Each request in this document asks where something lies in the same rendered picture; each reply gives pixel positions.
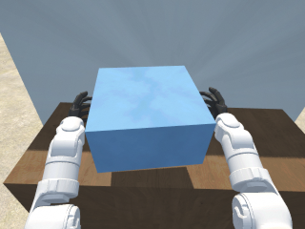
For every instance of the robot right upper arm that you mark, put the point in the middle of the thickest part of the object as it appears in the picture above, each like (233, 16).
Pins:
(264, 210)

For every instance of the robot left upper arm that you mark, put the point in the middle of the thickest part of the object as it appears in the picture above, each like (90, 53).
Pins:
(60, 216)

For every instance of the right robot forearm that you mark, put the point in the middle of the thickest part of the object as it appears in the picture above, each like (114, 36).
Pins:
(247, 174)

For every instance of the left robot forearm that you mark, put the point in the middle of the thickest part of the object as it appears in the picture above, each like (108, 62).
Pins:
(60, 179)

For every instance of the robot left hand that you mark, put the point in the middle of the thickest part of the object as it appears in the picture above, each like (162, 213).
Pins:
(77, 106)

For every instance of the robot right hand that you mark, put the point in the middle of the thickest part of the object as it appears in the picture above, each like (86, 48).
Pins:
(217, 102)

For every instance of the pedestal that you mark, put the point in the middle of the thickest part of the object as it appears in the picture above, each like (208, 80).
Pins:
(197, 196)

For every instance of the carton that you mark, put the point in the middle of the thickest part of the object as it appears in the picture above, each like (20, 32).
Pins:
(147, 117)

